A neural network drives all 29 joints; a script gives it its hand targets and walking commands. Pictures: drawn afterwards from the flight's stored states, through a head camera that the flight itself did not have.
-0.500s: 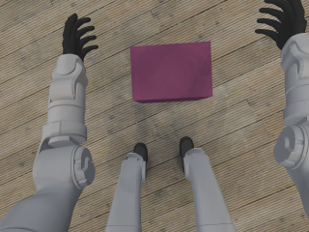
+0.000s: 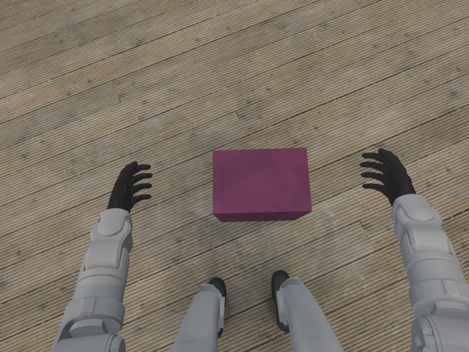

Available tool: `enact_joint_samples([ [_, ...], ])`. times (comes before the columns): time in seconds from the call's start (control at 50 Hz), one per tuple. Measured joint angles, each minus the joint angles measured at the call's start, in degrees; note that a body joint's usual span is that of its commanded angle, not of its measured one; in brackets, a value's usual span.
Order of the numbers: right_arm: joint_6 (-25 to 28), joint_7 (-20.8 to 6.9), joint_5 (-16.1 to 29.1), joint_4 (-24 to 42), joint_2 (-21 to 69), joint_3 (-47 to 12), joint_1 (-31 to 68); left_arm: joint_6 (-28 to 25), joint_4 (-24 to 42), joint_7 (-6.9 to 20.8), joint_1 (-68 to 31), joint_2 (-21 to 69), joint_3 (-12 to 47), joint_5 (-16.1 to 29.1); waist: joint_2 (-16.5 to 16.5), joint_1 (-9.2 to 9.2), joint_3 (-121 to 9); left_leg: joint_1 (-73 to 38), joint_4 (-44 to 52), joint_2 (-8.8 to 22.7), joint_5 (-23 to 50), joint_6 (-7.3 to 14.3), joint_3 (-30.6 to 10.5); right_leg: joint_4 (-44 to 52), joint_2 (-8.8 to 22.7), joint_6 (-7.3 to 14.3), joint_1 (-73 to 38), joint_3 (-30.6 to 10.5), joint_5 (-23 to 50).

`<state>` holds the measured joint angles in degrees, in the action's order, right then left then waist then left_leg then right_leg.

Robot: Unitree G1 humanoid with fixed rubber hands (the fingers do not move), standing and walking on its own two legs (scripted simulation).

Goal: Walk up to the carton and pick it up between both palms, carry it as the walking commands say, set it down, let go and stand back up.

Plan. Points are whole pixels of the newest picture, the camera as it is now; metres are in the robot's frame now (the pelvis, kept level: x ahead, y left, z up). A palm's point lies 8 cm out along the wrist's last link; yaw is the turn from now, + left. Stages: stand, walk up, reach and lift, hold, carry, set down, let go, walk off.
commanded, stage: let go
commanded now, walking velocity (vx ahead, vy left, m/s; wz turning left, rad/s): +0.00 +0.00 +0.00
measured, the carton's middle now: (258, 189) +0.45 -0.05 -0.57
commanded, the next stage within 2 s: stand in 0.84 s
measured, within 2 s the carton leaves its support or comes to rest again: neither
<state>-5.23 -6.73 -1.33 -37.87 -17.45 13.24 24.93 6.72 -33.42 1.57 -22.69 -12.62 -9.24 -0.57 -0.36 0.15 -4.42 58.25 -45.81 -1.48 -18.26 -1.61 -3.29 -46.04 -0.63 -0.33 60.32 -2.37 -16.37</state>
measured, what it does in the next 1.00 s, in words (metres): shifts its weight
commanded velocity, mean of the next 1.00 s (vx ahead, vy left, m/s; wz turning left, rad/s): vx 0.00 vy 0.00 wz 0.00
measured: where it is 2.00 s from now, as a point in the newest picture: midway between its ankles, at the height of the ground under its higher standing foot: (249, 314)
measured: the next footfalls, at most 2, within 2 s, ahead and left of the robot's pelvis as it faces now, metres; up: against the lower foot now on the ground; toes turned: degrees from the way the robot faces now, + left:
none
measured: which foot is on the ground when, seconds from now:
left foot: down 0.00-1.00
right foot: down 0.00-1.00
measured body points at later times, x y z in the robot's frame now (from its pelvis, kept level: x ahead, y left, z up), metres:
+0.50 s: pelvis +0.03 +0.01 +0.05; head +0.07 +0.00 +0.50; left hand +0.21 +0.24 -0.02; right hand +0.21 -0.23 -0.03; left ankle +0.01 +0.13 -0.69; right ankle +0.03 -0.12 -0.69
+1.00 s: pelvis +0.06 +0.00 +0.05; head +0.05 +0.01 +0.50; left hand +0.19 +0.26 -0.05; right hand +0.18 -0.26 -0.04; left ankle +0.01 +0.13 -0.69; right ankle +0.03 -0.12 -0.69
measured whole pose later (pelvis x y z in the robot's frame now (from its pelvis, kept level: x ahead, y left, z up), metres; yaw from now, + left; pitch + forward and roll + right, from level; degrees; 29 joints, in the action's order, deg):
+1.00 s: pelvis +0.06 +0.00 +0.05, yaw -2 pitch +1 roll -1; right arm 2.0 0.5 -2.5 -35.5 -14.7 2.7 -16.8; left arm -2.4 -38.9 0.3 15.7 -14.6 -2.0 -2.4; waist -0.3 -0.3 -2.6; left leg 10.7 -29.1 0.9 -19.8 -1.1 -2.1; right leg -28.3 -1.7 -0.2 12.6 -2.8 -17.1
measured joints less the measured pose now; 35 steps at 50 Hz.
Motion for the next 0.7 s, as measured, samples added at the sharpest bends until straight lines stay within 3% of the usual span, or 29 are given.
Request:
enact_joint_samples([
  [0.22, 4.4, 2.2, -0.1, 6.0, 4.2, -5.4, -21.8, -5.1, 3.5, 0.5, 20.1, 1.7, 4.1, 0.9, -0.3, 0.10, 2.4, -22.1, 9.9, 0.1, 1.1, 0.8, -0.1, 9.8, 0.3, -0.2, -22.1, -0.1, 0.9],
  [0.38, 4.1, 3.1, 0.3, 11.4, 5.2, -8.7, -34.6, -5.7, 7.8, 1.2, 33.0, 1.1, 6.6, 0.7, -0.7, 0.13, 5.7, -39.0, 17.5, 0.9, 2.2, 1.1, 0.5, 17.5, -0.1, -0.2, -38.9, -0.8, 2.3],
  [0.54, -0.1, 2.3, 0.1, 13.1, 5.5, -9.3, -37.4, -1.5, 9.3, 2.7, 35.2, 0.3, 7.0, -0.2, -0.5, 0.13, 9.0, -50.7, 21.1, 1.2, 2.6, 1.1, 0.1, 21.5, -0.2, 0.0, -50.9, -0.3, 2.7],
  [0.7, -3.6, 2.0, -0.6, 14.4, 5.4, -9.4, -36.5, 1.8, 9.4, 3.3, 34.1, 1.1, 6.9, -0.7, -0.2, 0.06, 10.4, -55.2, 21.5, 1.1, 2.2, 1.0, -0.2, 21.5, -0.1, 0.1, -55.3, 0.0, 2.0],
])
